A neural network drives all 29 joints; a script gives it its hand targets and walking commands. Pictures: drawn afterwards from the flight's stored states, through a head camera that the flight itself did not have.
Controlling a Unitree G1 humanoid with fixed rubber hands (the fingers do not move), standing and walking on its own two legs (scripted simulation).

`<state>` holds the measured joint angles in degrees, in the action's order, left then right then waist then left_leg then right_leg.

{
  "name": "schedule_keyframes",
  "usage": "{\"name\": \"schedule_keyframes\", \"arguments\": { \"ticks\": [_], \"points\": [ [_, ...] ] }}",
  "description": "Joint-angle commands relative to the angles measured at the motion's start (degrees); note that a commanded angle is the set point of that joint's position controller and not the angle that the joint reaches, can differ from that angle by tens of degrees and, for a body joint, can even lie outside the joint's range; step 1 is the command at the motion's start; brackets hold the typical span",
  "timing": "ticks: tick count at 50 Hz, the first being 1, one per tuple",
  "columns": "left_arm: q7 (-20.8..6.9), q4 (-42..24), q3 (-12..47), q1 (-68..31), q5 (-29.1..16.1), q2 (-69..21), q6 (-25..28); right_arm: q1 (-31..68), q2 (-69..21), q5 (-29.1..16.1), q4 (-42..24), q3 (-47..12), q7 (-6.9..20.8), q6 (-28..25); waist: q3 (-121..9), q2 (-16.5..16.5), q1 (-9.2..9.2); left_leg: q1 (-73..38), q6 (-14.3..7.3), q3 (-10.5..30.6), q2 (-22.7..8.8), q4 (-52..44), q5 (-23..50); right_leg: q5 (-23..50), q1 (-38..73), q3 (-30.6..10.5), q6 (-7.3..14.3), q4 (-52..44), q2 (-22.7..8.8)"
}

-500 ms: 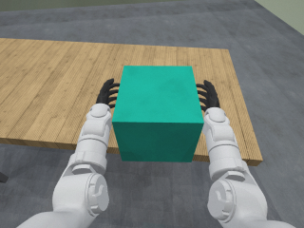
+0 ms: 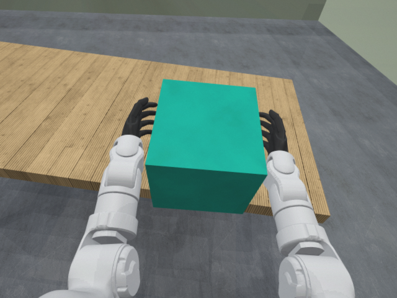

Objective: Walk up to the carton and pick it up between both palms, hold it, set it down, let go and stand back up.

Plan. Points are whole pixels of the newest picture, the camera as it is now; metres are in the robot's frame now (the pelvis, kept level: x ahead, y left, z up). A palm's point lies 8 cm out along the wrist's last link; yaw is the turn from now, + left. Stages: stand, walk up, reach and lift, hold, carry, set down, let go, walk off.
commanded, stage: reach and lift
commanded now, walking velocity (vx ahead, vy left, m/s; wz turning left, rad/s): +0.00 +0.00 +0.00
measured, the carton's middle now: (203, 148) +0.41 -0.03 +0.08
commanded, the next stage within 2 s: hold in 1.50 s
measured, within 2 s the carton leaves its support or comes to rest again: neither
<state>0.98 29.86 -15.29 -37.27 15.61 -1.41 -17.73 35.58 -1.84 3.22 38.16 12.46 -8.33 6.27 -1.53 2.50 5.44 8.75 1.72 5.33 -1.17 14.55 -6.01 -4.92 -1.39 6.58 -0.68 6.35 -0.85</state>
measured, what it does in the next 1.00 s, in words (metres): stands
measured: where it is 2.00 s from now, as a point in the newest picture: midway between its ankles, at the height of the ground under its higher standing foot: outside the picture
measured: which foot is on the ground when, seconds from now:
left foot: down 0.00-1.00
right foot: down 0.00-1.00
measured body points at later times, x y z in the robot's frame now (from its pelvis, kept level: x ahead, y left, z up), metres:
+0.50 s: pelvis -0.01 +0.00 +0.00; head -0.02 +0.04 +0.45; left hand +0.38 +0.13 +0.15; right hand +0.35 -0.17 +0.14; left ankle +0.02 +0.13 -0.75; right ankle -0.02 -0.12 -0.75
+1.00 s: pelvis -0.01 +0.00 +0.00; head -0.03 +0.03 +0.45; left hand +0.37 +0.13 +0.17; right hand +0.35 -0.17 +0.16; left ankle +0.02 +0.14 -0.75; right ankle -0.02 -0.12 -0.75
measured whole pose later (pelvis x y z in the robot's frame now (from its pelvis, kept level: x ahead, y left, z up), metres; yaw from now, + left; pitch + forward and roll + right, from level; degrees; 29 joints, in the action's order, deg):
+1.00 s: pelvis -0.01 +0.00 +0.00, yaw -3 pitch -5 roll +0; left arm 0.2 2.3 -12.1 -30.3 15.6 -2.7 -38.1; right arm 30.5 0.8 -7.4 19.9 3.4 -10.9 18.6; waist 2.0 4.4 4.3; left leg 1.3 2.0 2.5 -1.3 11.2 -5.0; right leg -4.1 3.0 3.6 -0.6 7.2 -1.0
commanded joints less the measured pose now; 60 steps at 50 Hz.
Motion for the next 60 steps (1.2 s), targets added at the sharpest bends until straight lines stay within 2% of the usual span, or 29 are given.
{"name": "schedule_keyframes", "arguments": {
  "ticks": [1, 8, 27, 33, 41, 48, 49, 51, 52, 54, 56, 58, 60],
  "points": [
    [-10.04, -9.58, 20.09, -31.18, -4.23, -26.70, 1.72, 34.64, -21.97, -2.57, -13.36, -18.70, 4.82, -3.71, -24.43, -3.00, 0.42, -7.70, 0.82, -3.59, 4.34, 0.57, 12.70, 19.60, 11.01, 0.72, -1.38, 4.34, 3.97],
    [-10.30, -14.03, 20.16, -27.55, -3.53, -25.44, -2.11, 33.01, -20.55, -4.79, -17.52, -20.84, 3.93, -2.48, -21.89, -1.78, -0.23, -8.09, 0.25, -4.00, 4.24, 0.06, 11.04, 18.09, 11.71, 0.53, -1.72, 4.41, 3.92],
    [-9.32, -31.02, 26.26, -20.20, -4.40, -24.94, -11.95, 27.61, -17.38, -10.18, -29.61, -25.80, 2.16, 2.53, -17.68, -2.97, 0.48, -13.85, 1.71, -5.23, 3.69, 0.72, 12.47, 12.08, 9.28, 0.91, -1.19, 2.90, 4.27],
    [-9.21, -31.00, 25.29, -22.34, -4.40, -24.09, -14.15, 30.21, -16.56, -10.05, -29.25, -23.75, 2.40, 3.72, -15.59, -3.11, 0.36, -12.90, 1.52, -5.90, 3.44, -0.51, 5.90, 6.13, 7.06, 1.55, -1.27, 2.47, 4.00],
    [-9.79, -30.33, 23.52, -22.73, -3.92, -23.53, -15.22, 30.54, -16.48, -10.55, -29.10, -23.86, 1.85, 5.00, -16.82, -2.19, 0.37, -13.21, 1.14, -5.91, 3.81, 0.13, 8.67, 10.19, 9.27, 1.33, -1.64, 3.10, 4.12],
    [-10.49, -32.34, 23.78, -22.71, -4.09, -23.28, -16.20, 29.95, -16.26, -12.04, -30.50, -25.09, 0.95, 6.25, -17.10, -2.22, 0.73, -13.57, 1.24, -5.70, 4.08, 0.45, 11.58, 13.72, 10.71, 1.09, -1.78, 3.42, 4.19],
    [-8.05, -37.69, 26.68, -19.07, -9.80, -23.90, -17.75, 29.40, -20.06, -14.23, -37.60, -28.96, 1.98, 9.15, -24.52, -15.57, -3.96, -15.77, 0.84, -4.26, 4.43, -8.10, 16.31, 14.99, 10.04, -4.38, -0.20, 1.70, 2.57],
    [-5.25, -40.83, 27.99, -17.96, -11.68, -22.52, -22.31, 27.13, -17.29, -17.02, -35.90, -30.70, 2.82, 14.95, -20.59, -10.74, -4.62, -18.60, 1.29, -4.21, 2.73, -9.32, 21.68, 12.59, 8.72, -4.62, -0.16, -1.28, 3.45],
    [-4.81, -41.76, 27.81, -16.47, -12.47, -20.91, -24.68, 25.32, -15.77, -17.25, -35.15, -31.26, 2.43, 17.23, -18.06, -7.92, -3.86, -19.31, 1.29, -4.53, 2.72, -9.16, 21.94, 11.14, 7.69, -4.90, -0.78, -2.70, 3.43],
    [-5.37, -42.02, 27.70, -14.85, -13.53, -21.00, -28.90, 23.40, -15.96, -18.59, -35.61, -32.62, 1.26, 21.31, -14.33, -2.67, -3.24, -18.61, -0.26, -5.15, 2.42, -10.28, 19.43, 9.70, 7.76, -5.40, -1.93, -3.93, 3.61],
    [-6.48, -43.86, 28.27, -15.05, -14.42, -22.96, -31.35, 24.69, -18.63, -19.59, -39.92, -33.97, -0.25, 23.63, -14.97, -0.11, -2.84, -17.63, -1.34, -5.40, 2.61, -10.89, 18.60, 11.50, 9.90, -5.92, -2.99, -3.26, 3.47],
    [-7.62, -47.30, 30.25, -18.22, -15.96, -26.05, -32.28, 27.69, -22.35, -20.64, -46.18, -36.00, -1.40, 25.10, -18.99, 0.64, -2.07, -17.55, -1.94, -5.63, 2.67, -11.40, 21.63, 16.63, 12.40, -6.39, -3.79, -2.31, 3.40],
    [-8.36, -50.75, 30.80, -19.93, -16.50, -26.35, -32.81, 30.02, -23.51, -21.61, -51.75, -37.46, -2.13, 26.16, -23.32, 0.77, -2.05, -18.48, -2.37, -5.38, 2.76, -11.49, 24.40, 22.16, 15.16, -6.47, -4.48, -1.06, 3.18]
  ]
}}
